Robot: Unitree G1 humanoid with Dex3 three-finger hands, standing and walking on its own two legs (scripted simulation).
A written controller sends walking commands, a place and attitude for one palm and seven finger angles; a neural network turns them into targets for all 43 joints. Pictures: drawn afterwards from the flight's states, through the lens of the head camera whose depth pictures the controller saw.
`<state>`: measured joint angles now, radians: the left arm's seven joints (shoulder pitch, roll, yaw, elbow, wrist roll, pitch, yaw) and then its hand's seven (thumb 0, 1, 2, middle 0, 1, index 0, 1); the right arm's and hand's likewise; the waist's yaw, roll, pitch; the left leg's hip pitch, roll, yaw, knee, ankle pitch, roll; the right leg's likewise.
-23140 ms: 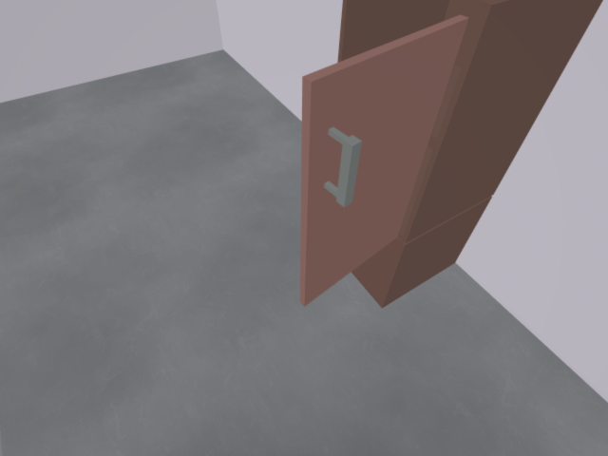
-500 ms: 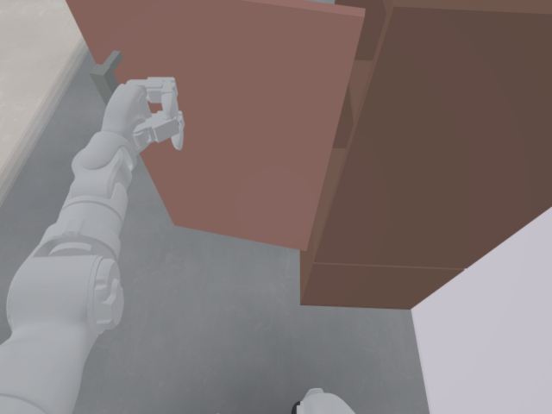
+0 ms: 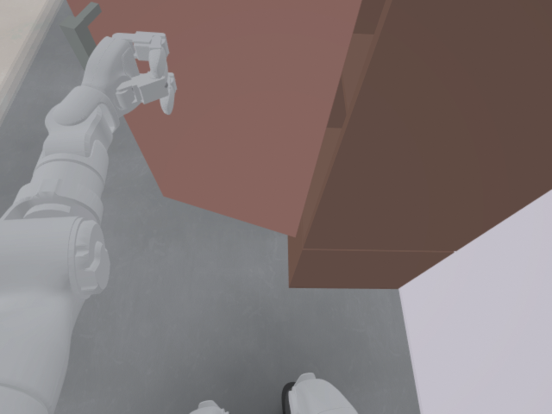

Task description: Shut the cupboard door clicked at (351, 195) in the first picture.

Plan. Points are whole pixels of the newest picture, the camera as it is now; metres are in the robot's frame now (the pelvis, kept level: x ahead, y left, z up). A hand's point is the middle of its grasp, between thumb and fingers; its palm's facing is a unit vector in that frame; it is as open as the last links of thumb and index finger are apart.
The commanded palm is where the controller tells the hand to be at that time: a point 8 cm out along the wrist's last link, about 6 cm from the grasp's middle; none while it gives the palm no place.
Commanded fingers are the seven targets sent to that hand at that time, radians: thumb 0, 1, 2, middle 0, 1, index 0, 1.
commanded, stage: push the door shut along its arc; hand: left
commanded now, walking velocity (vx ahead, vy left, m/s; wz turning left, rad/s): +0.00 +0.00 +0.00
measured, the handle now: (102, 59) +0.59 +0.16 +0.13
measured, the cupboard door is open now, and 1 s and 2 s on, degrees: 72 58 58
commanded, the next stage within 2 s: pull the fist back off the door in 0.20 s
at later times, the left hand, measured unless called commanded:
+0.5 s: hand (185, 58) +0.59 +0.05 +0.12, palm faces +0.03 -1.00 +0.07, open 3.2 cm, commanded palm +0.54 +0.08 +0.13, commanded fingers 0.00 0.90 0.90 -1.30 -1.50 -1.30 -1.50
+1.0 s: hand (188, 123) +0.48 +0.05 +0.11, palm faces -0.02 -1.00 +0.00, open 3.1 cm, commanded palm +0.46 +0.10 +0.13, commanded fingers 0.00 0.90 0.90 -1.30 -1.50 -1.30 -1.50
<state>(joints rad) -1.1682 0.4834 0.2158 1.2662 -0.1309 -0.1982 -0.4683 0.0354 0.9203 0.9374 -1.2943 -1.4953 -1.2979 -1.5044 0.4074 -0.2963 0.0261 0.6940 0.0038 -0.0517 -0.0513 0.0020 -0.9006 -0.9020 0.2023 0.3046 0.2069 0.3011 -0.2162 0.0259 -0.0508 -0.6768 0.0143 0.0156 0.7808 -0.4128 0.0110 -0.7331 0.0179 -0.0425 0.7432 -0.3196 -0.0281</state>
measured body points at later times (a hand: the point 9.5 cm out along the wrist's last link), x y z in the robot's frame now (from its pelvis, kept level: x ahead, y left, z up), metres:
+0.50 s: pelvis +0.01 +0.01 -0.01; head +0.16 +0.00 +0.41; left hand +0.58 +0.10 +0.12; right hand -0.05 -0.24 -0.12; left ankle -0.03 +0.11 -0.71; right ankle +0.01 -0.10 -0.71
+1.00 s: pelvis +0.00 -0.01 +0.01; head +0.07 -0.02 +0.46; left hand +0.47 +0.11 +0.12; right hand +0.03 -0.27 -0.11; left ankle -0.03 +0.11 -0.71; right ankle +0.01 -0.10 -0.71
